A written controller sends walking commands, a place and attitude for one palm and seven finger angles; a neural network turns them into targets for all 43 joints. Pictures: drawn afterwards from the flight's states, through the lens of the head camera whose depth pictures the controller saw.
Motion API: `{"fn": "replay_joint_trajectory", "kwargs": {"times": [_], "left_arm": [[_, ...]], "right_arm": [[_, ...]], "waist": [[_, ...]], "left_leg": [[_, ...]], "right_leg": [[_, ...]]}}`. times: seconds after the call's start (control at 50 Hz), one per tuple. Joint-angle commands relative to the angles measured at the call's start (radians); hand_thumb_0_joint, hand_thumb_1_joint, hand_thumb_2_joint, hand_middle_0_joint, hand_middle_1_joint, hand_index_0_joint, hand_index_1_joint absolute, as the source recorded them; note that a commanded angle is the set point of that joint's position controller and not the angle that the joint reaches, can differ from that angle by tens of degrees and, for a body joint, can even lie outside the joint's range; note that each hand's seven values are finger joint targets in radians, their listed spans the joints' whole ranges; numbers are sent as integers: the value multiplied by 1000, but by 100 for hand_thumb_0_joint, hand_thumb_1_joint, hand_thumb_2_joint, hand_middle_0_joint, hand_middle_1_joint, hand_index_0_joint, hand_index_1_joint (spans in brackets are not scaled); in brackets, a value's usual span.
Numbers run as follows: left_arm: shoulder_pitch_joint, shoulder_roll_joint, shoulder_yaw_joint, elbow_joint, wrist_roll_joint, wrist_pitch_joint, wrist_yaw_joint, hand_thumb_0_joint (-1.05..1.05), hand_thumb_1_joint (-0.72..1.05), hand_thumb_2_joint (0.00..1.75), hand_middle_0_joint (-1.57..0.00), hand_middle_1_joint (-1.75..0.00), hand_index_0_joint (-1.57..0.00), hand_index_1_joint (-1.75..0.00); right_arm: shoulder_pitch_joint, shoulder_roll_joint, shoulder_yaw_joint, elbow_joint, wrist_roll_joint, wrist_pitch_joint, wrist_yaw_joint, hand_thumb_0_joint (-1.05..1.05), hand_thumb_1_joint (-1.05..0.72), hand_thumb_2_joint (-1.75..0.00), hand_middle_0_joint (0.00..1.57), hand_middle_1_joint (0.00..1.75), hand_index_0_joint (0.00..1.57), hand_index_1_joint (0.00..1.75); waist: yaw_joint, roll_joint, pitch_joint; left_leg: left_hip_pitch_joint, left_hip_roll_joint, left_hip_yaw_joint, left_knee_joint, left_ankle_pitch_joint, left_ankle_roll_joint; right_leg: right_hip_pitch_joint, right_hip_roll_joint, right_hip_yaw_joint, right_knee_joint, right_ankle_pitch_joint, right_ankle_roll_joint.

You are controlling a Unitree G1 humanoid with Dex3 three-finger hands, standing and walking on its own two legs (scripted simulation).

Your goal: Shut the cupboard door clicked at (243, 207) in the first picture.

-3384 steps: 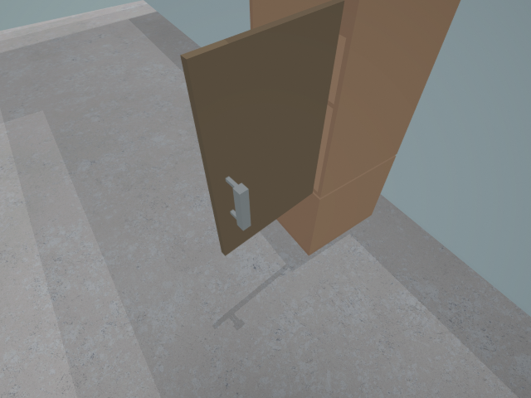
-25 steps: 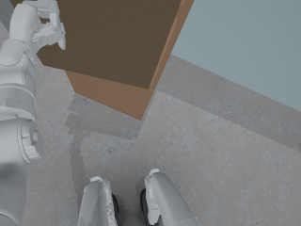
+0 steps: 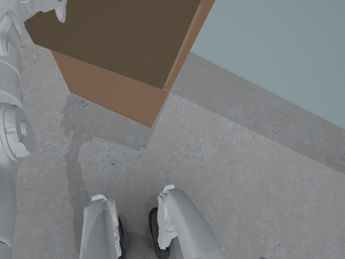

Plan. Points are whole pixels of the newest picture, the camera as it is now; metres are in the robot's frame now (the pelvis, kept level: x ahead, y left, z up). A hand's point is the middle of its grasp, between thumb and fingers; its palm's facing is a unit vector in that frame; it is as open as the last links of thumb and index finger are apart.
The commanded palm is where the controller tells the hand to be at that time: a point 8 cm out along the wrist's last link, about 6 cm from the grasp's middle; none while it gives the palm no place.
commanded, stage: pull the fist back off the door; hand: left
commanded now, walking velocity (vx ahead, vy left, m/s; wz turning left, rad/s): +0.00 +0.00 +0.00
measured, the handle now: out of the picture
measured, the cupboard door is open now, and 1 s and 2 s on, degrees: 7 3 3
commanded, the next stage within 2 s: draw the hand back to the body in 0.86 s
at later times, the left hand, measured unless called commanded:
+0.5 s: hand out of the picture +0.60 +0.12 +0.09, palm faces +0.13 -0.99 +0.01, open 3.1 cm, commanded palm +0.55 +0.15 +0.08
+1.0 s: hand (80, 32) +0.53 +0.11 +0.09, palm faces +0.08 -1.00 -0.01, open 3.1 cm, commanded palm +0.49 +0.16 +0.09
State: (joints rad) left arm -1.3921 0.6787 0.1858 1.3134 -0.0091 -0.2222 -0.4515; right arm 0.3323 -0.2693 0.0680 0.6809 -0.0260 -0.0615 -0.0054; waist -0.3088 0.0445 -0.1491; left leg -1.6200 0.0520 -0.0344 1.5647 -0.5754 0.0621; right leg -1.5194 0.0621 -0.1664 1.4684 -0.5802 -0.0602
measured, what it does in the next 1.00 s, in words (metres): stands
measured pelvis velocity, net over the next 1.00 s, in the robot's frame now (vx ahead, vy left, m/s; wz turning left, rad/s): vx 0.03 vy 0.00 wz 0.07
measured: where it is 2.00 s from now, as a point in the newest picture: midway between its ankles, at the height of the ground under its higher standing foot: (139, 246)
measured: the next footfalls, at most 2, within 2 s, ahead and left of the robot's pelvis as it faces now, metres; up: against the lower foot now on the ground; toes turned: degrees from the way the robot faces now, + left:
none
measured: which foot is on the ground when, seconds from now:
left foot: down 0.00-1.00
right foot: down 0.00-1.00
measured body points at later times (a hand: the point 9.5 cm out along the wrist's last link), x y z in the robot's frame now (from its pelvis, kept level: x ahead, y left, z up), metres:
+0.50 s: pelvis +0.02 -0.01 +0.04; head +0.21 +0.01 +0.45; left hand +0.59 +0.18 +0.09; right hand -0.03 -0.24 -0.06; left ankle +0.05 +0.09 -0.55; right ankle +0.05 -0.10 -0.55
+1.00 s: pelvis +0.03 +0.00 +0.05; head +0.17 +0.03 +0.47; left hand +0.52 +0.16 +0.09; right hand +0.12 -0.27 -0.07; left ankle +0.05 +0.09 -0.55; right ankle +0.05 -0.10 -0.55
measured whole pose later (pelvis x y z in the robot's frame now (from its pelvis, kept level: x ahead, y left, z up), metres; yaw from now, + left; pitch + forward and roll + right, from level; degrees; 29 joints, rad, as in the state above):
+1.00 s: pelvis +0.03 +0.00 +0.05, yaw +4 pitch +30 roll -3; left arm -0.91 0.23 0.22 1.19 0.02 -0.58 0.11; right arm 0.23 -0.24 -0.01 0.62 -0.06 0.06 0.10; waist -0.18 0.04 -0.20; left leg -1.33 0.02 0.01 1.38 -0.56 0.05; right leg -1.26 0.04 -0.11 1.34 -0.59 -0.06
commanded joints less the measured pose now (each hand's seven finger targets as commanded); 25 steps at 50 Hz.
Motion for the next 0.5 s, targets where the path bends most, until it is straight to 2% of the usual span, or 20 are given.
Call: {"fn": "replay_joint_trajectory", "kwargs": {"times": [0.0, 0.02, 0.04, 0.06, 0.08, 0.1, 0.14, 0.16, 0.18, 0.2, 0.24, 0.28, 0.3, 0.32, 0.36, 0.38, 0.4, 0.44, 0.46, 0.48], "left_arm": [[-534, 39, 184, -191, -52, -44, 290, 0, 90, 90, -130, -150, -130, -150], [-517, -37, 148, -187, -47, -38, 349, 0, 90, 90, -130, -150, -130, -150], [-513, -64, 163, -191, -44, -42, 407, 0, 90, 90, -130, -150, -130, -150], [-515, -88, 165, -214, -25, -57, 475, 0, 90, 90, -130, -150, -130, -150], [-514, -71, 176, -242, 13, -82, 549, 0, 90, 90, -130, -150, -130, -150], [-512, -57, 169, -258, 73, -115, 605, 0, 90, 90, -130, -150, -130, -150], [-505, -42, 118, -301, 174, -167, 650, 0, 90, 90, -130, -150, -130, -150], [-491, -45, 98, -303, 203, -184, 651, 0, 90, 90, -130, -150, -130, -150], [-485, -32, 95, -308, 215, -198, 642, 0, 90, 90, -130, -150, -130, -150], [-479, -27, 101, -294, 206, -202, 622, 0, 90, 90, -130, -150, -130, -150], [-450, -3, 132, -287, 152, -195, 570, 0, 90, 90, -130, -150, -130, -150], [-388, -17, 155, -271, 89, -179, 526, 0, 90, 90, -130, -150, -130, -150], [-349, -2, 184, -262, 67, -179, 510, 0, 90, 90, -130, -150, -130, -150], [-332, -22, 181, -270, 43, -181, 499, 0, 90, 90, -130, -150, -130, -150], [-236, 7, 233, -263, 26, -200, 497, 0, 90, 90, -130, -150, -130, -150], [-190, -2, 236, -259, 24, -214, 500, 0, 90, 90, -130, -150, -130, -150], [-159, 14, 257, -270, 30, -237, 505, 0, 90, 90, -130, -150, -130, -150], [-76, -45, 221, -247, 38, -266, 510, 0, 90, 90, -130, -150, -130, -150], [-26, -40, 232, -255, 42, -281, 512, 0, 90, 90, -130, -150, -130, -150], [-5, -73, 199, -267, 45, -293, 507, 0, 90, 90, -130, -150, -130, -150]], "right_arm": [[305, -208, -51, -41, -46, -13, 6, 0, -90, -90, 20, 30, 20, 30], [293, -201, -55, -46, -49, -8, 23, 0, -90, -90, 20, 30, 20, 30], [309, -201, -62, -44, -63, -2, 36, 0, -90, -90, 20, 30, 20, 30], [319, -195, -66, -46, -76, 0, 52, 0, -90, -90, 20, 30, 20, 30], [329, -192, -69, -48, -88, 3, 67, 0, -90, -90, 20, 30, 20, 30], [335, -189, -74, -47, -96, 6, 84, 0, -90, -90, 20, 30, 20, 30], [345, -194, -87, -41, -105, 24, 115, 0, -90, -90, 20, 30, 20, 30], [347, -194, -93, -39, -103, 32, 125, 0, -90, -90, 20, 30, 20, 30], [349, -196, -96, -38, -99, 40, 129, 0, -90, -90, 20, 30, 20, 30], [357, -199, -96, -37, -94, 46, 132, 0, -90, -90, 20, 30, 20, 30], [350, -202, -96, -45, -76, 57, 125, 0, -90, -90, 20, 30, 20, 30], [347, -194, -92, -55, -60, 59, 117, 0, -90, -90, 20, 30, 20, 30], [349, -193, -89, -58, -58, 59, 113, 0, -90, -90, 20, 30, 20, 30], [342, -187, -87, -63, -54, 58, 110, 0, -90, -90, 20, 30, 20, 30], [339, -176, -84, -66, -53, 61, 106, 0, -90, -90, 20, 30, 20, 30], [333, -170, -84, -69, -52, 62, 107, 0, -90, -90, 20, 30, 20, 30], [333, -167, -86, -69, -55, 62, 107, 0, -90, -90, 20, 30, 20, 30], [319, -155, -91, -71, -55, 66, 114, 0, -90, -90, 20, 30, 20, 30], [314, -154, -96, -76, -55, 69, 116, 0, -90, -90, 20, 30, 20, 30], [305, -150, -99, -81, -54, 73, 119, 0, -90, -90, 20, 30, 20, 30]], "waist": [[-41, 344, -585], [-47, 344, -574], [-48, 300, -573], [-47, 305, -580], [-33, 318, -601], [-31, 325, -628], [-33, 379, -688], [-35, 383, -702], [-36, 380, -705], [-42, 357, -710], [-33, 294, -719], [-16, 233, -710], [1, 219, -708], [-1, 200, -688], [30, 143, -651], [37, 130, -621], [53, 125, -622], [53, 91, -555], [67, 77, -547], [67, 80, -540]], "left_leg": [[723, 26, -187, -186, 317, -26], [732, 29, -204, -197, 308, -33], [729, 31, -210, -205, 286, -36], [723, 28, -200, -208, 282, -35], [726, 25, -193, -211, 291, -38], [746, 29, -197, -208, 314, -42], [806, 30, -197, -208, 361, -53], [814, 25, -187, -210, 363, -53], [816, 22, -182, -217, 364, -54], [808, 18, -175, -220, 373, -49], [744, 6, -145, -232, 347, -36], [675, -5, -113, -249, 340, -28], [662, -6, -107, -254, 348, -27], [639, -8, -95, -257, 353, -23], [569, -12, -70, -257, 362, -19], [541, -14, -58, -258, 361, -18], [540, -15, -52, -257, 380, -18], [499, -18, -35, -257, 369, -17], [479, -21, -24, -255, 367, -16], [478, -23, -18, -262, 363, -18]], "right_leg": [[23, 12, 87, -172, 205, 14], [3, 8, 80, -164, 202, 16], [12, 6, 78, -167, 193, 23], [24, 5, 81, -177, 189, 27], [47, 4, 84, -178, 191, 27], [38, 4, 84, -168, 194, 27], [45, 0, 89, -169, 210, 22], [66, 1, 95, -180, 214, 20], [94, 1, 97, -188, 220, 19], [125, 4, 100, -197, 229, 18], [243, 11, 114, -231, 242, 22], [359, 14, 131, -264, 269, 27], [386, 15, 135, -266, 282, 26], [413, 14, 142, -278, 300, 31], [491, 12, 161, -286, 342, 34], [511, 9, 169, -291, 359, 35], [525, 8, 172, -283, 388, 34], [539, 3, 182, -294, 406, 37], [567, 1, 191, -296, 424, 38], [584, -2, 199, -300, 437, 38]]}}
